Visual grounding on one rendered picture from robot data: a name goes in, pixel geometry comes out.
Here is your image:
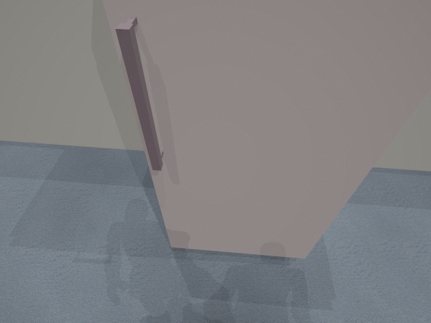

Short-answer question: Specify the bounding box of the handle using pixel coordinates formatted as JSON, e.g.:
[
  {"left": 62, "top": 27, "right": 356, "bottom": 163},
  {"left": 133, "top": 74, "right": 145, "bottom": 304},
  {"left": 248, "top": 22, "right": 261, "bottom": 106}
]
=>
[{"left": 115, "top": 17, "right": 164, "bottom": 171}]

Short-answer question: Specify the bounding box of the fridge door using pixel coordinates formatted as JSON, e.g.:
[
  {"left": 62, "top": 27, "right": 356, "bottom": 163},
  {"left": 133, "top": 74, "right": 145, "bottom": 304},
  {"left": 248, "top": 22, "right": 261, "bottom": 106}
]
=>
[{"left": 102, "top": 0, "right": 431, "bottom": 258}]

